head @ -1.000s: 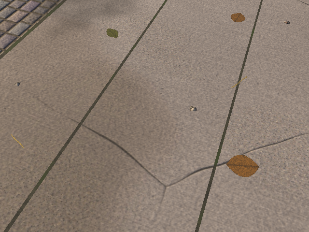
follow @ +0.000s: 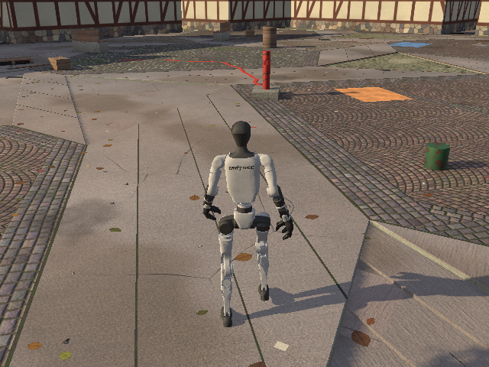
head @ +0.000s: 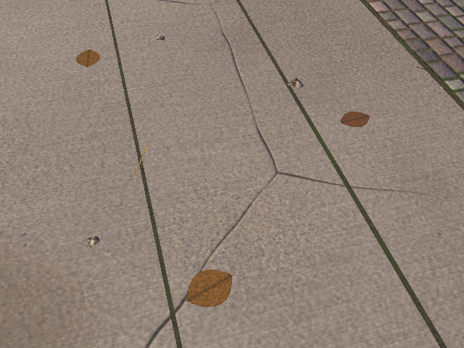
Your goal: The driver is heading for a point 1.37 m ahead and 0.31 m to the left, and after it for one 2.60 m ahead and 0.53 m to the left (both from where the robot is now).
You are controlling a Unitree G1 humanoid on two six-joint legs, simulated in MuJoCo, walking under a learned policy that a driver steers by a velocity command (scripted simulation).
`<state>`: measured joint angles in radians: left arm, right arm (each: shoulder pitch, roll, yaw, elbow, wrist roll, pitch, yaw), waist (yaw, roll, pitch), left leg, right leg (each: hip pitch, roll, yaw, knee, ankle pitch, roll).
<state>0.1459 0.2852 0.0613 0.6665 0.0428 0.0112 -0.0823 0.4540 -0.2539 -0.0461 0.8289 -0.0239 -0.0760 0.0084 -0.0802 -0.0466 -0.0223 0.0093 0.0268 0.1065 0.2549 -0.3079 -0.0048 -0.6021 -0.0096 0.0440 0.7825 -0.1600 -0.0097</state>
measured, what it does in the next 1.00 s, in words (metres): walks ahead: right foot, then left foot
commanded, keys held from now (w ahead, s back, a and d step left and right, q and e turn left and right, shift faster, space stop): w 1.00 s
